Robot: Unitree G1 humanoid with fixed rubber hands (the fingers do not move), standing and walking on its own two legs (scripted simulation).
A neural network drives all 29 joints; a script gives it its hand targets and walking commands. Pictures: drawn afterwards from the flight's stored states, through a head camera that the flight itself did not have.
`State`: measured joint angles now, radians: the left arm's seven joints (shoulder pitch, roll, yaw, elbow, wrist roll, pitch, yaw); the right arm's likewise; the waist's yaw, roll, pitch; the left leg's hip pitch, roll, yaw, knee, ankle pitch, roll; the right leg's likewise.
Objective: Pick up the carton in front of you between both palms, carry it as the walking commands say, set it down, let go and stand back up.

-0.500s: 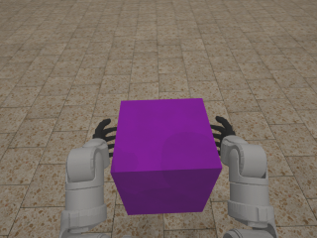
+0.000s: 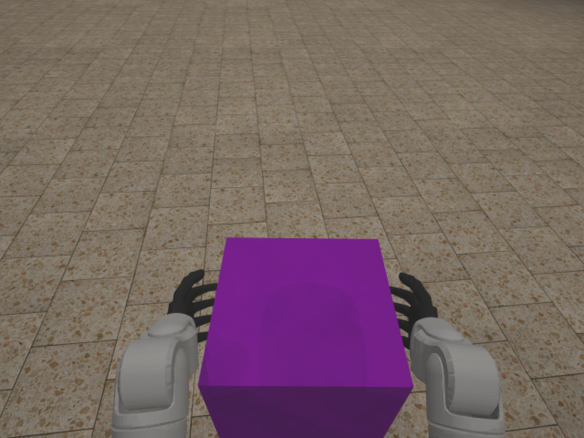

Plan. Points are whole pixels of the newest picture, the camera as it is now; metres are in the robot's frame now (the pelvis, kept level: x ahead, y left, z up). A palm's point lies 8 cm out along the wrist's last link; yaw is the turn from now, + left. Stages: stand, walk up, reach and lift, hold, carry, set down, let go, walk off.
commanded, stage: carry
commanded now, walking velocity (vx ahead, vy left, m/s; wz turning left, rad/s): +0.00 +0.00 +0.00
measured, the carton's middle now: (300, 350) +0.27 +0.00 +0.00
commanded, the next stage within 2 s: hold in 1.96 s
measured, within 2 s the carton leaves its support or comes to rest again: neither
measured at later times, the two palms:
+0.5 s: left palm (217, 215) +0.46 +0.13 +0.08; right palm (394, 211) +0.47 -0.17 +0.08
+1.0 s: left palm (213, 228) +0.45 +0.14 +0.05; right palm (385, 224) +0.47 -0.16 +0.05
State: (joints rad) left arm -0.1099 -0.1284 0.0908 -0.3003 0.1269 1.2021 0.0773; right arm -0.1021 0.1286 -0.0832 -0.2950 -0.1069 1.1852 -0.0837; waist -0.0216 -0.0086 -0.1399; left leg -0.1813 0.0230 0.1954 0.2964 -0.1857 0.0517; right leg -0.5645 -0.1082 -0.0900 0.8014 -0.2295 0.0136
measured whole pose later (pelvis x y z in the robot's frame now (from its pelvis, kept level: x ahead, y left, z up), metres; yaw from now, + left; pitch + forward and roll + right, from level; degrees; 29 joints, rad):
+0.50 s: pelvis +0.20 -0.03 -0.01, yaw +3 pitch +3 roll -1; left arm -0.16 -0.13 0.12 -0.33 0.11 1.21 0.08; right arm -0.17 0.13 -0.10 -0.34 -0.12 1.22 -0.08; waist 0.01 0.02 -0.12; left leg -0.16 0.07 0.11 0.49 -0.37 -0.03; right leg -0.34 -0.05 -0.22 0.49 -0.20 -0.04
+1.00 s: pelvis +0.21 -0.02 -0.02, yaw +3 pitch +2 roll +0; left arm -0.12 -0.13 0.10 -0.22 0.14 1.15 0.07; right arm -0.12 0.13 -0.10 -0.22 -0.15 1.15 -0.06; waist 0.00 0.01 -0.14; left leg -0.16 0.06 0.14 0.55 -0.42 -0.01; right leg -0.35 -0.08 -0.20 0.58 -0.26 -0.02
